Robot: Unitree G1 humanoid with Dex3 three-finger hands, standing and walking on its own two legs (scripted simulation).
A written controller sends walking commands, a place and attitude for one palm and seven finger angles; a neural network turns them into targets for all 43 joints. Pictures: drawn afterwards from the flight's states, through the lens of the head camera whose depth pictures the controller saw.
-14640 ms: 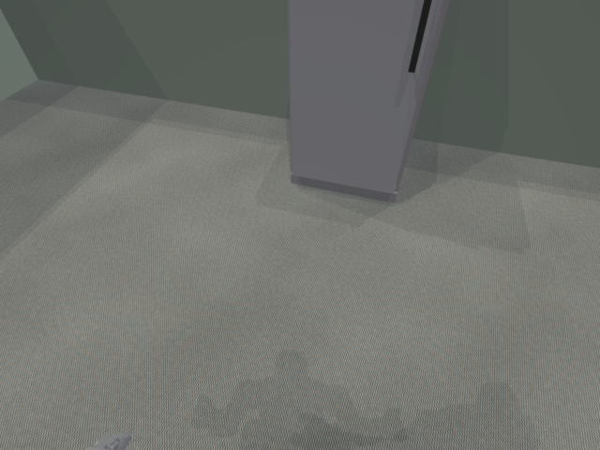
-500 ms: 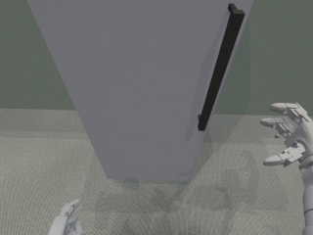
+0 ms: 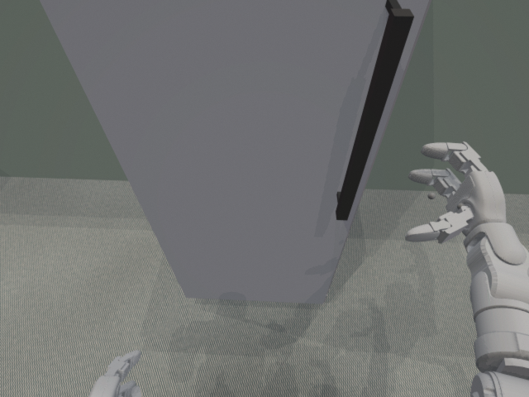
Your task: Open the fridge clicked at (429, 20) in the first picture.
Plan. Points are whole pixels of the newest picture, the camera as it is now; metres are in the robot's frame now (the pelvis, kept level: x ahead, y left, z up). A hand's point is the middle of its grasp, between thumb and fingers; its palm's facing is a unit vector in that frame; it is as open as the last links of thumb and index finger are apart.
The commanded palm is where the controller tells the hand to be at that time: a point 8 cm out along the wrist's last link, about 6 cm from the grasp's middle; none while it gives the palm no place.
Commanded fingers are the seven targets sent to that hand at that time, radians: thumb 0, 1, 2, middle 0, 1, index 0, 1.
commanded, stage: move the hooked fingers beside the handle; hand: right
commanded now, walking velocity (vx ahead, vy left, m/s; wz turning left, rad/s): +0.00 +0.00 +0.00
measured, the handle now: (360, 135) +0.50 -0.11 +0.14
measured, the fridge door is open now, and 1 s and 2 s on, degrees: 0 0 0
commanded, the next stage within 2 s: feel for the door with the fingertips in 1.22 s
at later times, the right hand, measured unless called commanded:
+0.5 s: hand (402, 169) +0.45 -0.18 +0.11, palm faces -0.01 +1.00 +0.01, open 13.9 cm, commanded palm +0.42 -0.23 +0.11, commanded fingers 0.00 0.50 -0.30 0.30 1.20 0.30 1.20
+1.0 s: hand (413, 178) +0.44 -0.19 +0.10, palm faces -0.03 +1.00 +0.02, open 14.0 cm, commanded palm +0.42 -0.24 +0.10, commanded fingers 0.00 0.50 -0.30 0.30 1.20 0.30 1.20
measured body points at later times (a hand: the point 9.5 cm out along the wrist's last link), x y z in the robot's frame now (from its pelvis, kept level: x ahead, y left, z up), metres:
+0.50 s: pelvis -0.01 +0.01 -0.01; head +0.05 +0.00 +0.44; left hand +0.04 +0.28 -0.12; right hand +0.44 -0.23 +0.11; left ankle -0.01 +0.10 -0.72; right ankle +0.03 -0.07 -0.72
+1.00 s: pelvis +0.00 +0.01 -0.01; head +0.05 -0.01 +0.44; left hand +0.07 +0.28 -0.11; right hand +0.44 -0.25 +0.10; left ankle -0.01 +0.10 -0.72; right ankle +0.03 -0.07 -0.72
